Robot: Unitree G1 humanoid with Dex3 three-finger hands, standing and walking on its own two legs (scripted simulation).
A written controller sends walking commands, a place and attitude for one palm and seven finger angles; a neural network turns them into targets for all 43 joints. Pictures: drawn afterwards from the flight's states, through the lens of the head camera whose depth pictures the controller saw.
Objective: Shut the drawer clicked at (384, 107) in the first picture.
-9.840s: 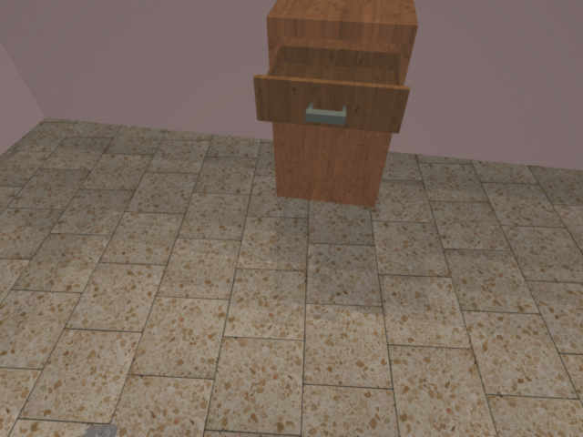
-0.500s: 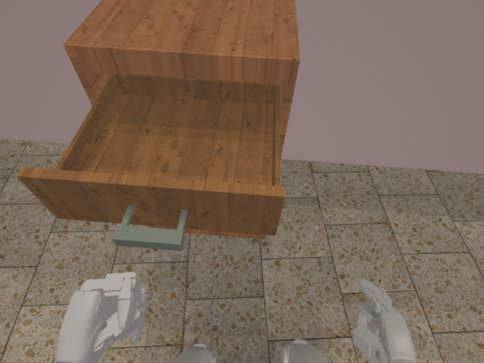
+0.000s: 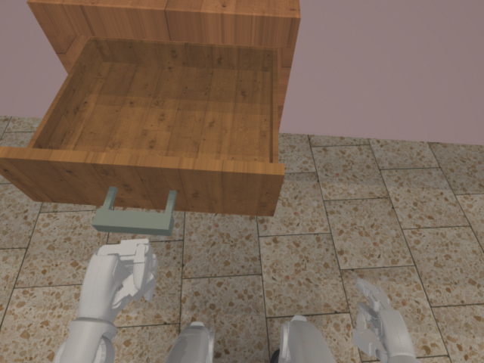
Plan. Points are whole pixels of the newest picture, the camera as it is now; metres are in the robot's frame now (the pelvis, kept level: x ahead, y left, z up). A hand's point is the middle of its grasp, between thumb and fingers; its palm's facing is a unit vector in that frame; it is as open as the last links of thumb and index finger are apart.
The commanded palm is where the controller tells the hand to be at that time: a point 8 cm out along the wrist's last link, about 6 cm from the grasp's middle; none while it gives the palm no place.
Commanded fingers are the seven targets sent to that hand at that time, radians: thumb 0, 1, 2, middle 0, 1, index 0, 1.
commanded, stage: bring the fist close to the handle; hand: left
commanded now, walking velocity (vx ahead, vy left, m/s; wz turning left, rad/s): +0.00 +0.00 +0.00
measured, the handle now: (138, 208) +0.34 +0.18 +0.04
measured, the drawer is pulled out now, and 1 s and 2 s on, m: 0.30 0.29 0.15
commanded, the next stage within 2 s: push the drawer shut in 0.40 s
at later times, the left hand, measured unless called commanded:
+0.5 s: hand (148, 279) +0.24 +0.14 +0.04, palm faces -0.04 -1.00 -0.04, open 3.2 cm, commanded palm +0.22 +0.20 +0.04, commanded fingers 0.00 0.90 0.90 -1.40 -1.60 -1.40 -1.60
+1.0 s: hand (150, 258) +0.27 +0.15 +0.03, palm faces -0.06 -1.00 -0.05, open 2.9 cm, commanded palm +0.28 +0.20 +0.04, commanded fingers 0.00 0.90 0.90 -1.40 -1.60 -1.40 -1.60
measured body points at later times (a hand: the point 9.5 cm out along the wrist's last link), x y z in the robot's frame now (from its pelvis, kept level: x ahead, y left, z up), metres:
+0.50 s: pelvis +0.00 +0.00 +0.00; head +0.10 +0.00 +0.44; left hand +0.23 +0.20 +0.04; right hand +0.19 -0.24 -0.08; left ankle +0.00 +0.12 -0.63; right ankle +0.04 -0.12 -0.63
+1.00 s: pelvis -0.01 +0.00 +0.00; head +0.09 +0.01 +0.44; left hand +0.27 +0.20 +0.03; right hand +0.17 -0.23 -0.10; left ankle +0.00 +0.12 -0.63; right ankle +0.04 -0.12 -0.63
